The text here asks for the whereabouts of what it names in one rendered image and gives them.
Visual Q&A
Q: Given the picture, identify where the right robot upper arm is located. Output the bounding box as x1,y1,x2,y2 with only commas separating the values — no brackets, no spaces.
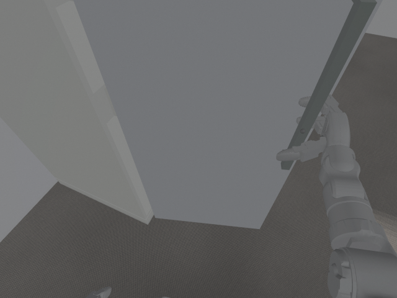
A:
328,247,397,298

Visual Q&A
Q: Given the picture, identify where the handle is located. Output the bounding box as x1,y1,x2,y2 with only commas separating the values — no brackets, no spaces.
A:
281,0,377,170

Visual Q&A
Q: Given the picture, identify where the right robot forearm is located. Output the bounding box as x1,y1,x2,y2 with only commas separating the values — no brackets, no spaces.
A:
319,145,397,257

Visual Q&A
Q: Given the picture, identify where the robot right hand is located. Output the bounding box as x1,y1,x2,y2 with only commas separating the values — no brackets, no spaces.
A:
276,94,350,162

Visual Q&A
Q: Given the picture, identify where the fridge door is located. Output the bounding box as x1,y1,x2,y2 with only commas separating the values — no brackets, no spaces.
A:
73,0,382,229

